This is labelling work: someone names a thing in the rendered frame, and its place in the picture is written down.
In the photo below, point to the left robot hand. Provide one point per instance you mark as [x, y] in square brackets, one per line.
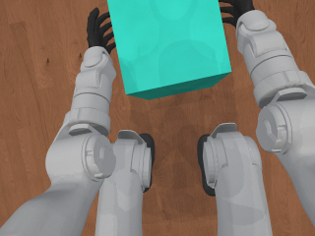
[95, 33]

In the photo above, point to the robot right forearm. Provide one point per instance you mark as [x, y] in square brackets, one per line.
[269, 62]

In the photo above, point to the robot left forearm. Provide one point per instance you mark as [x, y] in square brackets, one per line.
[92, 96]

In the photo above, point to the robot left shin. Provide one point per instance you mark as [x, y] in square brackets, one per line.
[129, 135]

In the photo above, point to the robot right upper arm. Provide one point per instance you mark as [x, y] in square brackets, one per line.
[287, 129]

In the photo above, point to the robot right foot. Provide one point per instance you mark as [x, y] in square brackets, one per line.
[200, 147]

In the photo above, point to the carton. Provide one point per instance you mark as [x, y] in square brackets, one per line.
[168, 47]

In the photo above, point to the right robot hand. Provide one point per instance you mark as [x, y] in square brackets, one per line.
[239, 8]

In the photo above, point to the robot left upper arm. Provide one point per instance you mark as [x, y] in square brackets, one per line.
[76, 167]

